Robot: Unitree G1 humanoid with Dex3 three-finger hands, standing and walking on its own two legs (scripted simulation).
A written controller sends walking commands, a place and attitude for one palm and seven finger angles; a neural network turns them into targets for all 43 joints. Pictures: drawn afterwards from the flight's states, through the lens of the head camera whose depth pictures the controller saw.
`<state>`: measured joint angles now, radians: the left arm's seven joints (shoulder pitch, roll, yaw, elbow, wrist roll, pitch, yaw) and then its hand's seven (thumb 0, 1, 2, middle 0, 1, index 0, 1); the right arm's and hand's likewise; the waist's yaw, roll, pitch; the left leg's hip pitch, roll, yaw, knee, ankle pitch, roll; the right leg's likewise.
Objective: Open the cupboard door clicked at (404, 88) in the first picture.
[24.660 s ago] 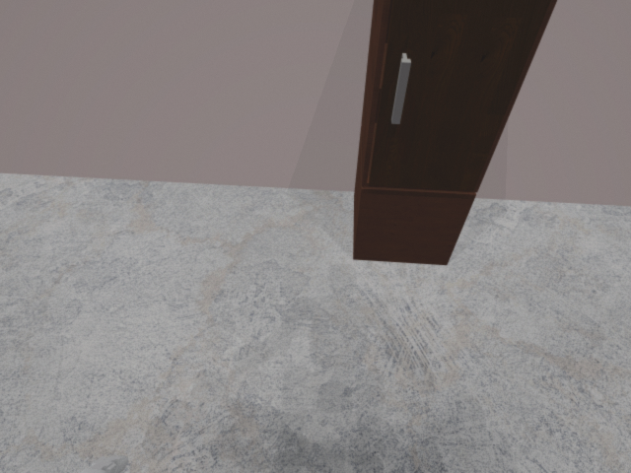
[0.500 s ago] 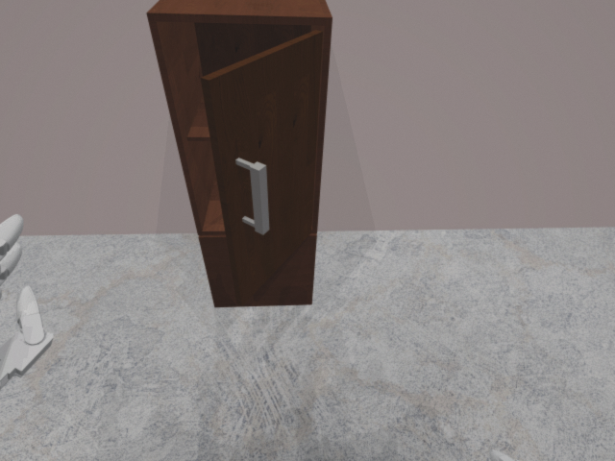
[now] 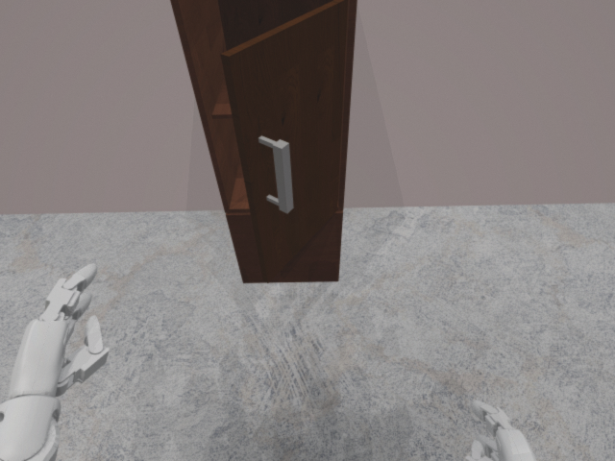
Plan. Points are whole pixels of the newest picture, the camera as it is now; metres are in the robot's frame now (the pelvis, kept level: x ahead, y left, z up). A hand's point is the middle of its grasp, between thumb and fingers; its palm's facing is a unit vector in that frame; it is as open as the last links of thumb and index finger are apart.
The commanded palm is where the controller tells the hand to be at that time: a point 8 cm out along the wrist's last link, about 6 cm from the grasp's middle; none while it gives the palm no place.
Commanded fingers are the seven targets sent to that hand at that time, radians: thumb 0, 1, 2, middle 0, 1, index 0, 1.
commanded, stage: let the arm hang, fingers relaxed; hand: left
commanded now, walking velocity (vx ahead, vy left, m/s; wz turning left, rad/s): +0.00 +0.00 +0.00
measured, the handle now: (275, 175) +0.63 +0.12 +0.01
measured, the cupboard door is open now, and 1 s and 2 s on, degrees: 54 54 54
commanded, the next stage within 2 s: look to check the result in 1.02 s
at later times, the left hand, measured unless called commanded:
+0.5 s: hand out of the picture -0.07 +0.18 -0.16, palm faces +0.02 -0.97 -0.23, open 7.4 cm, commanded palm none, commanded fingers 0.00 0.90 0.90 -0.20 -0.30 -0.20 -0.30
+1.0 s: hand out of the picture +0.09 +0.18 -0.15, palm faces +0.00 -0.95 -0.30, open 7.4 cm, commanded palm none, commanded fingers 0.00 0.90 0.90 -0.20 -0.30 -0.20 -0.30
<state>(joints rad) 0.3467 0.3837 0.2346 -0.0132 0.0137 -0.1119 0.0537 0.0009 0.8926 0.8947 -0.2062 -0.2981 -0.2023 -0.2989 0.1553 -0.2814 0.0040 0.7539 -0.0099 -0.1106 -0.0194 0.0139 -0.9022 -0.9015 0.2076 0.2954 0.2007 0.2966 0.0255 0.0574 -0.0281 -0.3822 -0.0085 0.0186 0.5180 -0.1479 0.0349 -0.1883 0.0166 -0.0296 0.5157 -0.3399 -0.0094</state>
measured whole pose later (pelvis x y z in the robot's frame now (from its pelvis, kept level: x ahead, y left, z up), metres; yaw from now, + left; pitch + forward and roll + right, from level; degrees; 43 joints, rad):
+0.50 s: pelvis -0.01 -0.02 +0.01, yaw +1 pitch -2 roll -1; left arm 0.35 0.22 0.00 1.18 0.01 0.02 0.01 0.01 0.90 0.89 -0.21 -0.30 -0.20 -0.30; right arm 0.25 -0.23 -0.01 1.14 -0.01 0.04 -0.02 0.01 -0.91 -0.90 0.20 0.29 0.20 0.30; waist 0.01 0.01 0.09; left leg -0.28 0.00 -0.01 0.42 -0.10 0.01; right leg -0.09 0.04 -0.05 0.41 -0.29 -0.04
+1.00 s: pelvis +0.02 -0.03 +0.01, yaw +0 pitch -3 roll +0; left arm 0.15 0.24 0.01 1.10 0.01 -0.01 0.02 0.00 0.90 0.89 -0.20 -0.30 -0.20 -0.30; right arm 0.15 -0.28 -0.02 1.13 -0.02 0.01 -0.02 0.01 -0.91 -0.90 0.20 0.29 0.20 0.30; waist -0.01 0.03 0.05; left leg -0.23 0.02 0.00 0.39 -0.12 -0.01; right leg -0.03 0.05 -0.04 0.37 -0.30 -0.06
